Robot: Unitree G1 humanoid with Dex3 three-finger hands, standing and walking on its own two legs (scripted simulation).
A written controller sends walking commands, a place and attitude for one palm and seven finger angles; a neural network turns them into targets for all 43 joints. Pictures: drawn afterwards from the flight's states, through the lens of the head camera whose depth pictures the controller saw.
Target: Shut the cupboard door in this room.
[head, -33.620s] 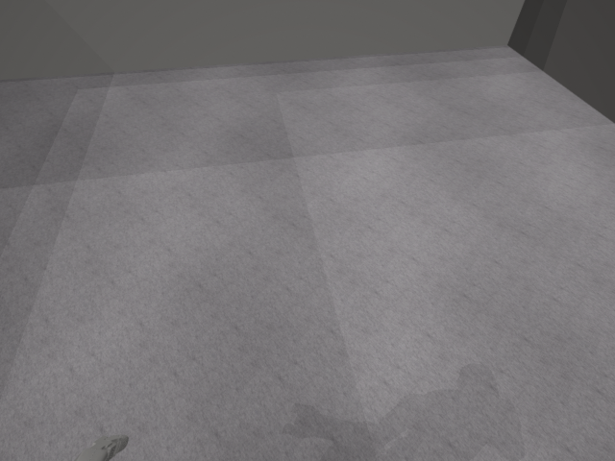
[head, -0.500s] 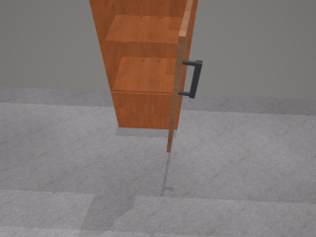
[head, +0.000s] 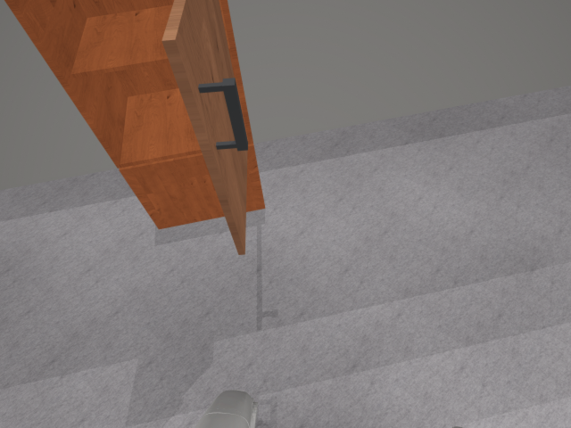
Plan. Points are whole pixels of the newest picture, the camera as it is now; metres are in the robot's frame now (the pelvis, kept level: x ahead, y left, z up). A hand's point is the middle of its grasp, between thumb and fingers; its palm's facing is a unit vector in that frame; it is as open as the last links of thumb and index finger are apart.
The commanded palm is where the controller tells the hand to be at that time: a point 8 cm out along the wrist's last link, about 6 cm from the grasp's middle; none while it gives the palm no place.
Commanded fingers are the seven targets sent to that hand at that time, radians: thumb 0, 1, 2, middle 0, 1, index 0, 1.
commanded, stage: walk to a spot facing it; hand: left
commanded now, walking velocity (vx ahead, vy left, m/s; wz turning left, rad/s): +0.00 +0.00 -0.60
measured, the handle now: (225, 118) +0.59 +0.17 +0.07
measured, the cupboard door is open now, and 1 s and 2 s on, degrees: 81 81 81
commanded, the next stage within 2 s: none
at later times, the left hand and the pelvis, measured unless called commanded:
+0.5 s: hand out of the picture +0.11 +0.30 -0.18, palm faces -0.20 -0.95 -0.25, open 7.4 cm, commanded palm none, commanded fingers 0.00 0.90 0.90 -0.20 -0.30 -0.20 -0.30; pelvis +0.01 +0.09 -0.01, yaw -16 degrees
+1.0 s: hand (223, 358) +0.23 +0.15 -0.17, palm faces -0.63 -0.74 -0.23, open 7.4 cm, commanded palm none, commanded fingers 0.00 0.90 0.90 -0.20 -0.30 -0.20 -0.30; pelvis +0.00 +0.08 -0.02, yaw -38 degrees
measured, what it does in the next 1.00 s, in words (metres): steps on the spot, turning right: left foot, then right foot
